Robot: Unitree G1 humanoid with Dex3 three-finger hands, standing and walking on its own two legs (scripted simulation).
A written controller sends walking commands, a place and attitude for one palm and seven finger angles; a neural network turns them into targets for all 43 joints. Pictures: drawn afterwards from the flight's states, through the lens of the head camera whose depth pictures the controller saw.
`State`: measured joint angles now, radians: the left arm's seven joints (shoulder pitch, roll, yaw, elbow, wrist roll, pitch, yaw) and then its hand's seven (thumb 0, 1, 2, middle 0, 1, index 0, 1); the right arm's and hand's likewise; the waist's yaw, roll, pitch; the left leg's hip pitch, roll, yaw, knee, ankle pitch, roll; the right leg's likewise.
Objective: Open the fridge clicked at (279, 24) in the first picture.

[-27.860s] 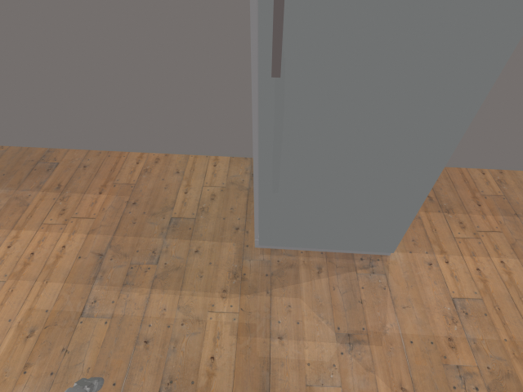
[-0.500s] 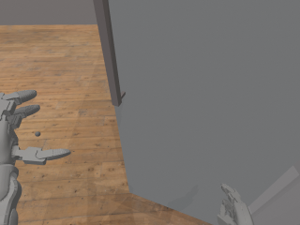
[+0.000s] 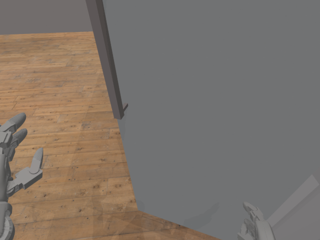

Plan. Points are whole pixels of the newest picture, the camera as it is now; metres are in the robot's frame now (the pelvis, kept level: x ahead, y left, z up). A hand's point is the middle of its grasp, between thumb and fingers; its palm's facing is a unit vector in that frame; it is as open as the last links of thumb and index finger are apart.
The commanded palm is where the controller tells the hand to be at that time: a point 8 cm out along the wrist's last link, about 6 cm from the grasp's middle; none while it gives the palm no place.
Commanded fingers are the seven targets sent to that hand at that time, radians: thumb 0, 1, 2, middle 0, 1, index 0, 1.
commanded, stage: draw the hand back to the body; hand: left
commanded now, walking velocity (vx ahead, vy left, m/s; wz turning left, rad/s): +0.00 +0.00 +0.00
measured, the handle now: (112, 59) +0.41 +0.17 +0.28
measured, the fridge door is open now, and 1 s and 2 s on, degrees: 67 67 67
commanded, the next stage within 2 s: step back with the hand held close in 0.36 s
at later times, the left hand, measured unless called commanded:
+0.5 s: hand (34, 169) +0.18 +0.27 +0.16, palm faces +0.50 -0.78 -0.37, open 7.5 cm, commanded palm +0.14 +0.30 +0.18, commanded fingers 0.00 0.90 0.90 -0.20 -0.30 -0.20 -0.30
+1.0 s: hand (17, 185) +0.15 +0.29 +0.16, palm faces +0.43 -0.77 -0.47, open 7.4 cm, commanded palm +0.08 +0.32 +0.18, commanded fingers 0.00 0.90 0.90 -0.20 -0.30 -0.20 -0.30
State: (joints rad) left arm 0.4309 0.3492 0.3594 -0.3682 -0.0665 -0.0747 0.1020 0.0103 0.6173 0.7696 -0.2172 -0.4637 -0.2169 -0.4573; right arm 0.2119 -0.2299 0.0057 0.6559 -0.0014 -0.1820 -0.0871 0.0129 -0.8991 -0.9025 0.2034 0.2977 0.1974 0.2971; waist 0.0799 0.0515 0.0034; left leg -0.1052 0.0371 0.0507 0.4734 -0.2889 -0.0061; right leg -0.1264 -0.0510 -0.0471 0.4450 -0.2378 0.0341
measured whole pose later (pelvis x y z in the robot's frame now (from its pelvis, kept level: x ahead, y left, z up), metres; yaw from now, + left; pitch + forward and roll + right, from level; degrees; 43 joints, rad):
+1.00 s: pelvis -0.06 +0.02 -0.01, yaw -1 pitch +0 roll -1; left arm 0.50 0.41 0.44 -0.50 -0.02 -0.21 0.14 0.02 0.89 0.90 -0.21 -0.30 -0.21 -0.30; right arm 0.20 -0.21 0.01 0.54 0.00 -0.08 -0.08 0.01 -0.90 -0.90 0.20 0.30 0.20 0.30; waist 0.02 -0.02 0.05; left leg -0.35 0.02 0.07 0.61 -0.26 0.03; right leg -0.36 -0.07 -0.02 0.55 -0.18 0.06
